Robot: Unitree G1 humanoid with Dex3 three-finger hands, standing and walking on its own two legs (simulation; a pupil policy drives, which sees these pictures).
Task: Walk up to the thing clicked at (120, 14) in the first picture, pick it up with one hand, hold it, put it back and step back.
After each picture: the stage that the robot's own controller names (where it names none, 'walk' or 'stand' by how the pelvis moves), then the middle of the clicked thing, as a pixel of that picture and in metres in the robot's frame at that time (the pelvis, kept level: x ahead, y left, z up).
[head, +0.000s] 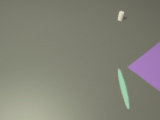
stand; (120, 16) +1.97 -0.60 -0.72
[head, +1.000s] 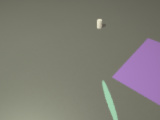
walk; (99, 23) +1.89 -0.14 -0.69
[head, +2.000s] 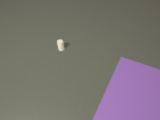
walk; (60, 45) +1.25 +0.28 -0.71
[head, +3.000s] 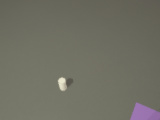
walk; (62, 84) +0.79 +0.23 -0.72
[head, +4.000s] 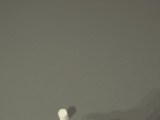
walk; (63, 115) +0.47 +0.20 -0.71
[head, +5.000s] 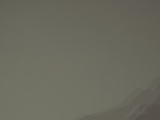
stand; out of the picture +0.34 +0.18 -0.71
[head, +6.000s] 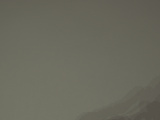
stand; out of the picture +0.32 +0.17 -0.72
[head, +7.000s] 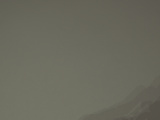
stand; out of the picture +0.33 +0.18 -0.73
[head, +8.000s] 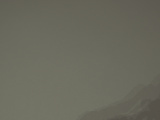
stand; out of the picture +0.31 +0.18 -0.73
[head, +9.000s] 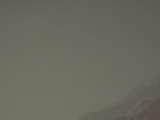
stand; out of the picture +0.32 +0.18 -0.73
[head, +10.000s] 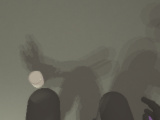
go down; (36, 79) +0.38 +0.21 -0.41
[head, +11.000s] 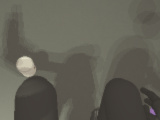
go down; (26, 67) +0.39 +0.23 -0.30
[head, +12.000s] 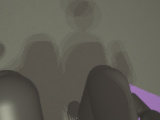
close in; out of the picture +0.37 +0.26 -0.23
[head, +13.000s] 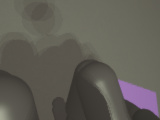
close; out of the picture +0.37 +0.27 -0.21
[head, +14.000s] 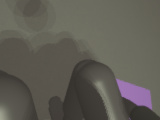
lift; out of the picture +0.37 +0.28 -0.22
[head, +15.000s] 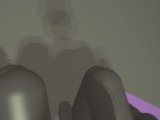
lift; out of the picture +0.31 +0.25 -0.20
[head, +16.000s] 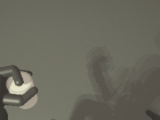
lift; (23, 91) +0.31 +0.19 -0.01
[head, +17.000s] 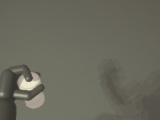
hold; (32, 90) +0.33 +0.17 +0.00
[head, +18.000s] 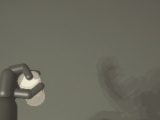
hold; (32, 89) +0.33 +0.18 -0.01
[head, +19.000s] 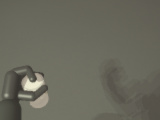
crouch; (36, 91) +0.33 +0.16 +0.00
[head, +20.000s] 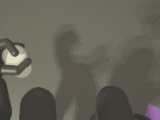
crouch; (18, 62) +0.40 +0.21 -0.11
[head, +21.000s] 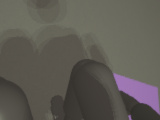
lower; out of the picture +0.39 +0.31 -0.22
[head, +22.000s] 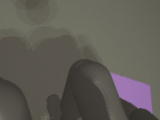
lower; out of the picture +0.40 +0.30 -0.22
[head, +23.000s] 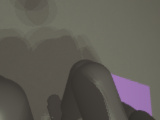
lower; out of the picture +0.39 +0.30 -0.23
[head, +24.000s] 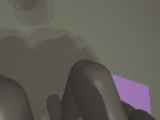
lower; out of the picture +0.39 +0.30 -0.23
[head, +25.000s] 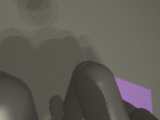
loosen; out of the picture +0.38 +0.29 -0.23
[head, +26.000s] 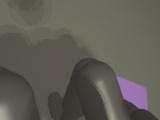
withdraw; out of the picture +0.38 +0.28 -0.22
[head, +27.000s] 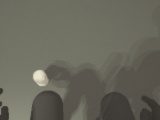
walk; (41, 78) +0.41 +0.22 -0.43
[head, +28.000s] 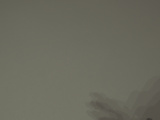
stand; out of the picture +0.35 +0.18 -0.66
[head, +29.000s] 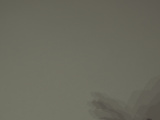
stand; out of the picture +0.35 +0.19 -0.67
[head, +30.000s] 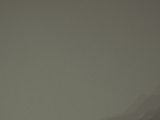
stand; out of the picture +0.38 +0.17 -0.71
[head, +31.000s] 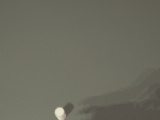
walk; (60, 113) +0.40 +0.20 -0.70
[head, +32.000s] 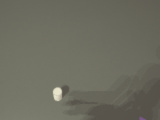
walk; (57, 94) +0.54 +0.14 -0.70
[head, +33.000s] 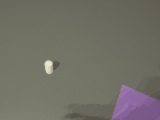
walk; (49, 67) +0.80 +0.23 -0.71
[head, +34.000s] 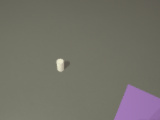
stand; (60, 65) +0.97 +0.19 -0.71
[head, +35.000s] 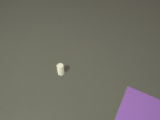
stand; (60, 69) +0.99 +0.21 -0.72
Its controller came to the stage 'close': yes
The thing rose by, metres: 0.70
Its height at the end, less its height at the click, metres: +0.00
